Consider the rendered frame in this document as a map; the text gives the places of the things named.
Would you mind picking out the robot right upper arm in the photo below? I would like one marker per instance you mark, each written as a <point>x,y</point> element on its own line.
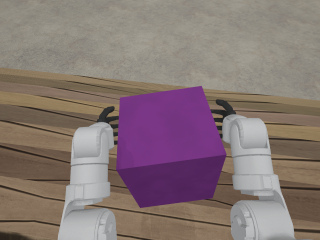
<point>260,220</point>

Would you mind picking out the left robot hand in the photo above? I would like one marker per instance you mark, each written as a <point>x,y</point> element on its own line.
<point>103,118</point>

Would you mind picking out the robot left upper arm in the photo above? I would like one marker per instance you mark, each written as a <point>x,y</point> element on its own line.
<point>89,224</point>

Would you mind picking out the right robot hand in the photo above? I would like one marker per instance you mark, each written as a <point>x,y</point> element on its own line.
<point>229,111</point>

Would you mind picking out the carton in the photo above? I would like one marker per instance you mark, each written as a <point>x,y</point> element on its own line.
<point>169,149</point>

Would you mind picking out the robot right forearm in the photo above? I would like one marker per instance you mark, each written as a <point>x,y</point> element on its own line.
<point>252,162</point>

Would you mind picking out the robot left forearm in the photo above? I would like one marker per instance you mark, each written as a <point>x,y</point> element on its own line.
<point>89,167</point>

